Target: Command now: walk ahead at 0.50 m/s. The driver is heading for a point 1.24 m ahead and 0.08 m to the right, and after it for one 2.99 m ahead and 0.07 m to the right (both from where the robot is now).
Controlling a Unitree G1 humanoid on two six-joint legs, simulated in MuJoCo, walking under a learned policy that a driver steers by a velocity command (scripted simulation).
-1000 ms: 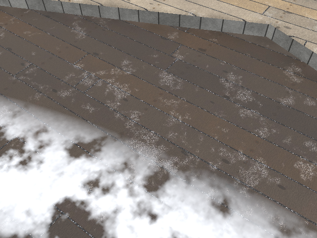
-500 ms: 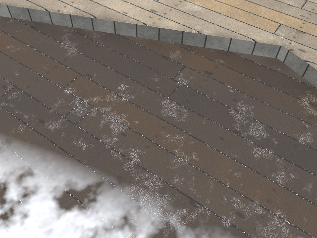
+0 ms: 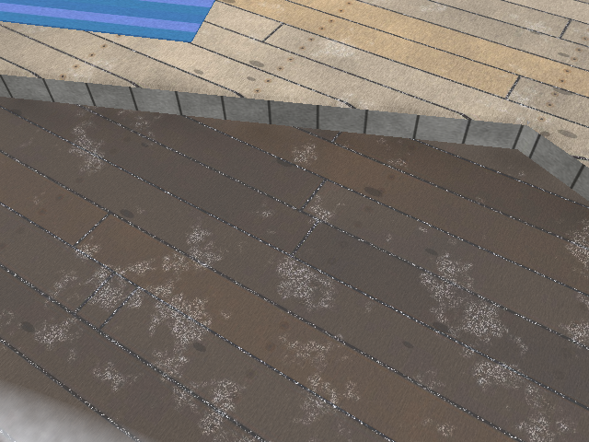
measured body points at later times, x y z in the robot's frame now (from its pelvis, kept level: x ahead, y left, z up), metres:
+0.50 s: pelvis +0.29 +0.04 -0.01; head +0.32 +0.05 +0.44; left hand +0.24 +0.31 -0.15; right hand +0.49 -0.20 -0.10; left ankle +0.41 +0.14 -0.73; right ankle +0.10 -0.09 -0.71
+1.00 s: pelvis +0.57 +0.02 +0.00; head +0.59 +0.01 +0.45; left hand +0.78 +0.25 -0.10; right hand +0.52 -0.25 -0.14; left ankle +0.41 +0.14 -0.73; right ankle +0.71 -0.10 -0.72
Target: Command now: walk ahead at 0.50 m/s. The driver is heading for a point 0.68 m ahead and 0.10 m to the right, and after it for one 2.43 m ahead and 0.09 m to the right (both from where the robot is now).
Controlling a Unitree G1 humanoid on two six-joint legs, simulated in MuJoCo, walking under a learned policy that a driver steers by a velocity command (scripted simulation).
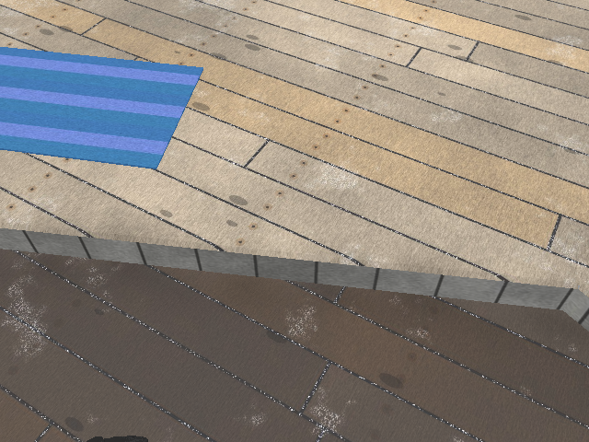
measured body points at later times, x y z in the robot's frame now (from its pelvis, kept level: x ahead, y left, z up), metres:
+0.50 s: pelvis +0.26 -0.01 +0.00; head +0.29 +0.00 +0.45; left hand +0.23 +0.24 -0.15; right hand +0.42 -0.25 -0.12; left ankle +0.38 +0.08 -0.73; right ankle +0.15 -0.12 -0.73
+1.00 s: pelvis +0.32 -0.03 +0.00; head +0.33 -0.05 +0.45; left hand +0.43 +0.24 -0.12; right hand +0.39 -0.32 -0.13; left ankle +0.37 +0.08 -0.72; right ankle +0.31 -0.11 -0.73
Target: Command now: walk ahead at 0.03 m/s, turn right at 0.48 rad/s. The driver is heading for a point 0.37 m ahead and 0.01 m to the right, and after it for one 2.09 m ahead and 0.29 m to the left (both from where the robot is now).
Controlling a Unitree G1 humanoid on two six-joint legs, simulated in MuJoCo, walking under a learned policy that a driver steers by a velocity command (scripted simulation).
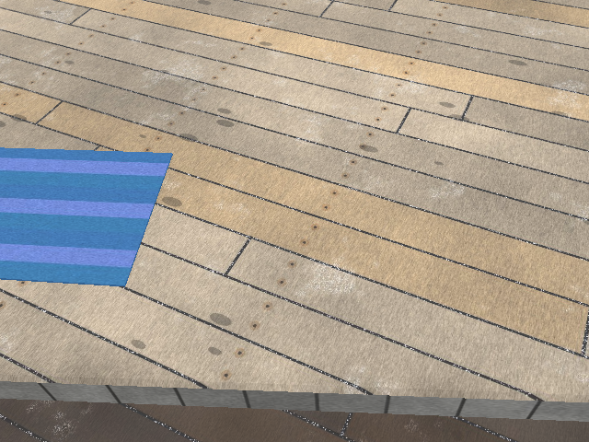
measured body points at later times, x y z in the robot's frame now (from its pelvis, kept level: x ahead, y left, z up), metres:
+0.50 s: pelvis +0.06 +0.02 +0.01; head +0.07 +0.02 +0.46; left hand +0.15 +0.28 -0.13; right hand +0.10 -0.27 -0.11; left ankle +0.07 +0.11 -0.73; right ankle +0.00 -0.08 -0.73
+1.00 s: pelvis +0.23 -0.03 +0.00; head +0.28 -0.05 +0.45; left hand +0.42 +0.19 -0.11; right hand +0.20 -0.28 -0.15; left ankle +0.13 +0.10 -0.65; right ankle +0.31 -0.12 -0.73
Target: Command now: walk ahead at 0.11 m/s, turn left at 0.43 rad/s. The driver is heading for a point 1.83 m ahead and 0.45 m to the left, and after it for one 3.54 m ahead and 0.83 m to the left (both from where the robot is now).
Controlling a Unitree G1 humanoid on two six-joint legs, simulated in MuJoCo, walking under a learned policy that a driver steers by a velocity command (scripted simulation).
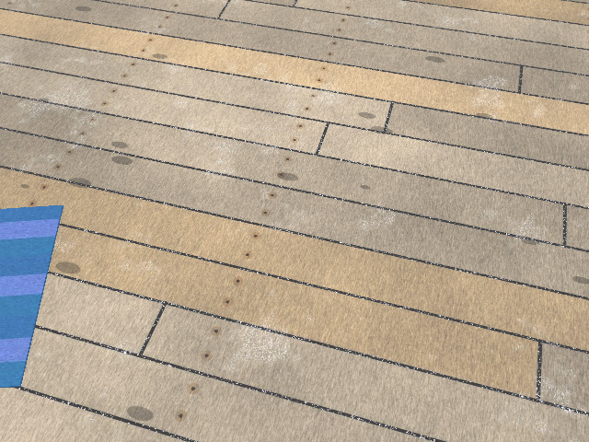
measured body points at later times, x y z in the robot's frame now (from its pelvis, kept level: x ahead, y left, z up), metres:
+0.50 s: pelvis +0.03 +0.05 +0.00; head +0.05 +0.09 +0.45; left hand +0.08 +0.36 -0.12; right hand +0.26 -0.18 -0.08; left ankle -0.01 +0.12 -0.73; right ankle +0.05 -0.09 -0.65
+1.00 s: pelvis +0.05 +0.05 +0.00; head +0.08 +0.05 +0.45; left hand +0.07 +0.34 -0.11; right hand +0.28 -0.13 -0.12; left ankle +0.00 +0.12 -0.73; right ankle +0.09 -0.07 -0.73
